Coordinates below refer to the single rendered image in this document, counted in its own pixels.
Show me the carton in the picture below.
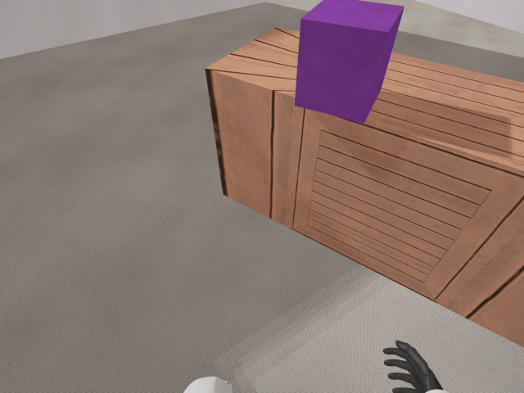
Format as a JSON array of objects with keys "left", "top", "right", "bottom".
[{"left": 295, "top": 0, "right": 404, "bottom": 123}]

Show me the right robot hand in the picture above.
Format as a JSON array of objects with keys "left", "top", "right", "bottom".
[{"left": 383, "top": 341, "right": 443, "bottom": 393}]

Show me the robot left thigh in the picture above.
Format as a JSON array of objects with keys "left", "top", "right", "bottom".
[{"left": 184, "top": 377, "right": 233, "bottom": 393}]

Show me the pedestal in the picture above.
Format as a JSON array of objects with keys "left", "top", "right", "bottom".
[{"left": 206, "top": 26, "right": 524, "bottom": 348}]

